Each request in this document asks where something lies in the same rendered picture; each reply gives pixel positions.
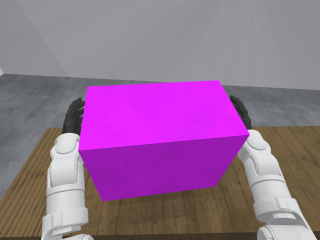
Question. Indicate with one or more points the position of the left robot forearm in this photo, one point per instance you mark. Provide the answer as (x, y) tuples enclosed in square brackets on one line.
[(65, 204)]

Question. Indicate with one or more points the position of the right robot forearm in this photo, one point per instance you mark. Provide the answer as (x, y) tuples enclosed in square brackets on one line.
[(273, 203)]

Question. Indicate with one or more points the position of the robot right upper arm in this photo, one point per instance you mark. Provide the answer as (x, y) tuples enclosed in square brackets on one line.
[(284, 232)]

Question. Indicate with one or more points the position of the pedestal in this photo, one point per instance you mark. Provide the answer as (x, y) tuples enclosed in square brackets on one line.
[(223, 212)]

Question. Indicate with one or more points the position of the left robot hand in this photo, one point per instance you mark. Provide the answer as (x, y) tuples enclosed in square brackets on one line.
[(72, 122)]

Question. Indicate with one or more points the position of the right robot hand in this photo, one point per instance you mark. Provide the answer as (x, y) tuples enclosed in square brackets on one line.
[(242, 112)]

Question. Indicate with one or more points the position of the carton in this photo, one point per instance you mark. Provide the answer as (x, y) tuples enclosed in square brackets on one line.
[(155, 138)]

